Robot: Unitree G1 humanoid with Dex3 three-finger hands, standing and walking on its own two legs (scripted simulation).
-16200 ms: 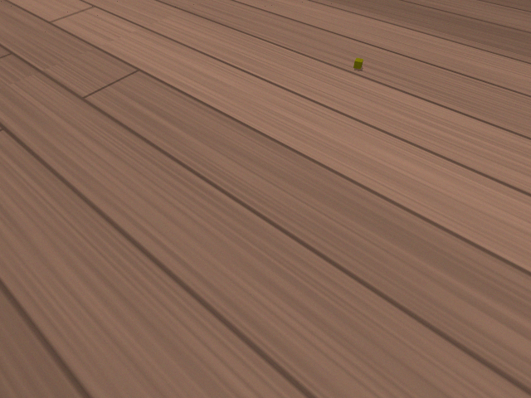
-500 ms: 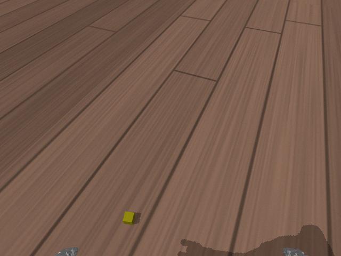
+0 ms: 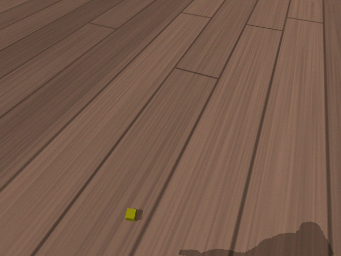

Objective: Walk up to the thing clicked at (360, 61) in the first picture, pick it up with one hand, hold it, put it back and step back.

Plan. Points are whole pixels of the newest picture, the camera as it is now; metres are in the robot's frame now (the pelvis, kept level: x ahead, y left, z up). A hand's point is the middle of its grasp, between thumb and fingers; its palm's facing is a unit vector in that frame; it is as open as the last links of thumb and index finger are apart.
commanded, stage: walk up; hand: left
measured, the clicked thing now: (131, 214) +0.43 +0.26 -0.76
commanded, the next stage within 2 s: stand in 0.52 s
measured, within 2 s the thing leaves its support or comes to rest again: neither
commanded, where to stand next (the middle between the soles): +0.05 +0.00 m, yaw +2 degrees
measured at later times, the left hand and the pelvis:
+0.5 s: hand out of the picture +0.09 +0.25 -0.16, palm faces +0.00 -0.95 -0.32, open 7.4 cm; pelvis +0.01 +0.00 +0.00, yaw +0 degrees
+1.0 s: hand out of the picture +0.08 +0.26 -0.15, palm faces -0.03 -0.94 -0.35, open 7.4 cm; pelvis +0.00 +0.00 +0.00, yaw +0 degrees
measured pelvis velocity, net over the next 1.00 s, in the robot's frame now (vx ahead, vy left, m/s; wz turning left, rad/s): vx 0.00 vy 0.00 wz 0.00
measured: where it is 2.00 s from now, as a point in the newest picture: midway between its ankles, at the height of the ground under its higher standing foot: outside the picture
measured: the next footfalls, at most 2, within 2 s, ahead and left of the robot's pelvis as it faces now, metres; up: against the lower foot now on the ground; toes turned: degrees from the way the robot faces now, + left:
none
